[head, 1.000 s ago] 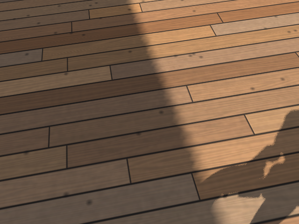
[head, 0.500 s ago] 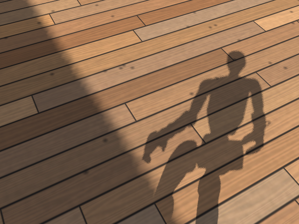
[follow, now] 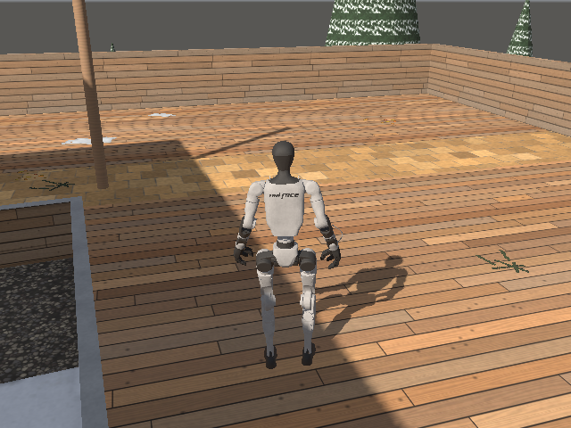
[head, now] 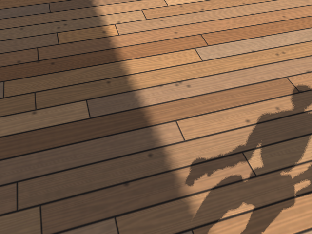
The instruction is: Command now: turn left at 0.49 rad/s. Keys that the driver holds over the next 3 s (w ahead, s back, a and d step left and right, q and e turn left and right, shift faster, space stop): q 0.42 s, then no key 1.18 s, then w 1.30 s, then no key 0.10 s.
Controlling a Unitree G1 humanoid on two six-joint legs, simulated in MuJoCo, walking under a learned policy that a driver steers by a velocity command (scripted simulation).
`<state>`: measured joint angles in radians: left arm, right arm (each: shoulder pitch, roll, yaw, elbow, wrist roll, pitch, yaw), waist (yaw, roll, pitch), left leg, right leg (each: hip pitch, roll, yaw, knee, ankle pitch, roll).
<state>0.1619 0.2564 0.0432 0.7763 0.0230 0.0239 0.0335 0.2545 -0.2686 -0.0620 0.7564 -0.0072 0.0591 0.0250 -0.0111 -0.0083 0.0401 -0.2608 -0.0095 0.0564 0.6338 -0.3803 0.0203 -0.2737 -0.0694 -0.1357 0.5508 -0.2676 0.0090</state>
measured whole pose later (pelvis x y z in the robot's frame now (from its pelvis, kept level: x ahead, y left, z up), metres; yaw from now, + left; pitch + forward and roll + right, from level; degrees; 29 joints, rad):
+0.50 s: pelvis -0.01 +0.00 +0.01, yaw +17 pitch +1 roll -1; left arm 0.15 0.28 0.04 0.72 0.01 0.03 0.03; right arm 0.25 -0.31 -0.08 0.71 -0.02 0.06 0.01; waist -0.03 0.02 0.06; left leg -0.27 -0.14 -0.21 0.48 -0.20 0.06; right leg -0.33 0.05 0.06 0.66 -0.37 0.01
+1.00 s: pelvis -0.03 -0.01 +0.01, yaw +20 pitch -2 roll +0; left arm 0.21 0.24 0.01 0.85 0.01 0.02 0.01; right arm 0.22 -0.24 0.00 0.86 -0.01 0.02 -0.02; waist 0.01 -0.01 0.04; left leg -0.11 -0.04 -0.07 0.40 -0.27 0.03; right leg -0.19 0.03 0.02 0.41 -0.19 -0.02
